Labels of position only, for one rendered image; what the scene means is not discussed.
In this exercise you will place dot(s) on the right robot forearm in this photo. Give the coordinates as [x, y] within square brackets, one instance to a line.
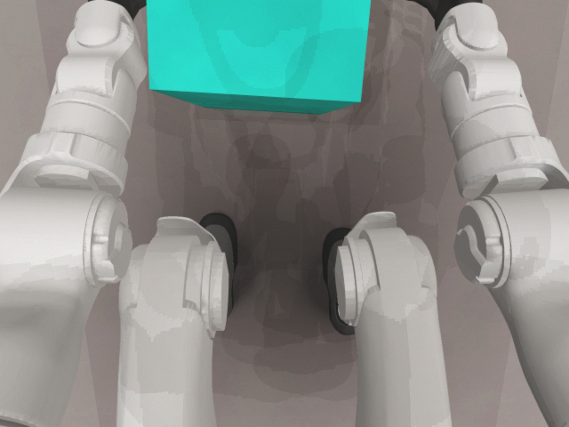
[488, 118]

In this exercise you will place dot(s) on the left robot upper arm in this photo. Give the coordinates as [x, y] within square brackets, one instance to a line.
[58, 248]

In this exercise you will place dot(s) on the left robot shin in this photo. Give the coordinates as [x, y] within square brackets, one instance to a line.
[170, 225]

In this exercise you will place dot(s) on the left robot forearm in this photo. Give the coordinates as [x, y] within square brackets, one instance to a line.
[88, 119]

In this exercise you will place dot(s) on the carton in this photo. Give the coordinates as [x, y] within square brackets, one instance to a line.
[294, 56]

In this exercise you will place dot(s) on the robot left hand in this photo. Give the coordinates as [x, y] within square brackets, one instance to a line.
[132, 6]

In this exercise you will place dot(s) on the right robot upper arm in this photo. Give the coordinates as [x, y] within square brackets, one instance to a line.
[517, 245]

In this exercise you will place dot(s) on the right robot foot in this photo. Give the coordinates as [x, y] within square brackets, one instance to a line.
[334, 239]

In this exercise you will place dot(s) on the robot right hand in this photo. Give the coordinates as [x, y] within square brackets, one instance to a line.
[439, 8]

